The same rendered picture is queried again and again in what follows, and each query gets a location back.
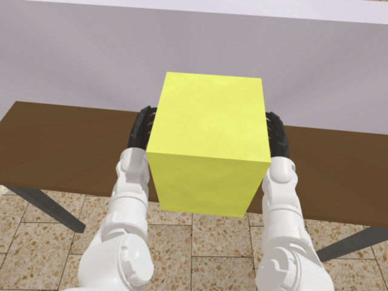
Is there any robot right forearm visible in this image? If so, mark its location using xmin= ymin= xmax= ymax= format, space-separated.
xmin=261 ymin=156 xmax=324 ymax=269

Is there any robot right hand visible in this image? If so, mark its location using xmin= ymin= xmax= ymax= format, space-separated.
xmin=266 ymin=112 xmax=290 ymax=159

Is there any right robot upper arm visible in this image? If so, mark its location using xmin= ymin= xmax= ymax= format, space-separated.
xmin=255 ymin=247 xmax=334 ymax=291

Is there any robot left forearm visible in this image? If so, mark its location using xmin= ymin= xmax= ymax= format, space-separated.
xmin=78 ymin=147 xmax=150 ymax=281

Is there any robot left hand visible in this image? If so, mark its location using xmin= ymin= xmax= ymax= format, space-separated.
xmin=127 ymin=106 xmax=157 ymax=150

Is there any table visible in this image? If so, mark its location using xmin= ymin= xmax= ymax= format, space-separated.
xmin=0 ymin=101 xmax=388 ymax=263

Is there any left robot upper arm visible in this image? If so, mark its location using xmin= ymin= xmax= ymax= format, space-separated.
xmin=62 ymin=233 xmax=154 ymax=291

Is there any carton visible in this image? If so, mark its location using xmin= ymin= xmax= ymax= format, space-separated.
xmin=146 ymin=72 xmax=271 ymax=218

